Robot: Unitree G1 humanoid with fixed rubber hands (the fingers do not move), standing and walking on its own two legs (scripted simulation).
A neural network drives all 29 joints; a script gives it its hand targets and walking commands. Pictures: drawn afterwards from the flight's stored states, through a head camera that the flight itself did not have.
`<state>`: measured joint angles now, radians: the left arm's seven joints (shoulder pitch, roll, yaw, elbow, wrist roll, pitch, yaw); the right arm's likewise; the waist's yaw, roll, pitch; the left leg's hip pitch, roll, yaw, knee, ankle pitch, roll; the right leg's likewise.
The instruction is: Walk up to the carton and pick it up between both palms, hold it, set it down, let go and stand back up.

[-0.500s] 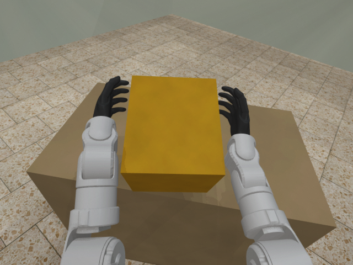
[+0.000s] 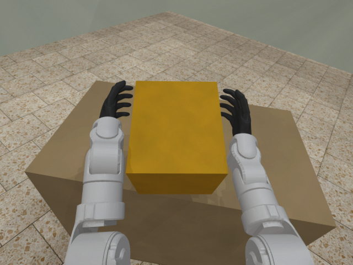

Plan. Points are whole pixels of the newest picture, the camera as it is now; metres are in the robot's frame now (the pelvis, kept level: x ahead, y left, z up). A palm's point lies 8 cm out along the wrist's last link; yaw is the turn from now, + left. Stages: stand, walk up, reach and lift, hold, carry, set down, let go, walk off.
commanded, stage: set down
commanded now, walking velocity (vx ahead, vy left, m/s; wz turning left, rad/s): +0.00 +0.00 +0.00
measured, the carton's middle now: (175, 140) +0.40 -0.01 +0.08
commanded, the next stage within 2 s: none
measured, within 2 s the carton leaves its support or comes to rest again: neither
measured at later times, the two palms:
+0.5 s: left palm (119, 121) +0.40 +0.13 +0.14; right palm (239, 128) +0.39 -0.15 +0.14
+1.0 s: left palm (119, 120) +0.42 +0.13 +0.13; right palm (236, 129) +0.40 -0.15 +0.13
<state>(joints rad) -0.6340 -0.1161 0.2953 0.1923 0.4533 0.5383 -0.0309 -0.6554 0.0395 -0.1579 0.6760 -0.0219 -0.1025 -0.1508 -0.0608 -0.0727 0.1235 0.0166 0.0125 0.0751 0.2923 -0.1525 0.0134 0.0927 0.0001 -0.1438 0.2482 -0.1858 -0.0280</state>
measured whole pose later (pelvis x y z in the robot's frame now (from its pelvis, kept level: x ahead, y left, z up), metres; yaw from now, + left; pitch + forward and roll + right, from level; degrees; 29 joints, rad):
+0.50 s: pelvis +0.01 +0.00 +0.00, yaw -1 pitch -5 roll +0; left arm -0.69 -0.13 0.38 0.45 0.44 0.37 0.01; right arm -0.73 0.05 -0.30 0.86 -0.13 -0.17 -0.11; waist -0.04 -0.06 0.08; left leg -0.03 0.02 0.09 0.28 -0.15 0.01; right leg 0.04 0.01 -0.13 0.24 -0.18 -0.03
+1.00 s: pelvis +0.01 +0.00 +0.00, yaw -3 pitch -2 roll +0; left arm -0.80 -0.11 0.48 0.68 0.45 0.27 0.05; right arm -0.80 0.09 -0.51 0.94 -0.29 -0.13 -0.04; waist -0.02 -0.06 0.03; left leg -0.09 0.02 0.12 0.27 -0.14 0.02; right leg -0.04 0.00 -0.11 0.25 -0.17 -0.02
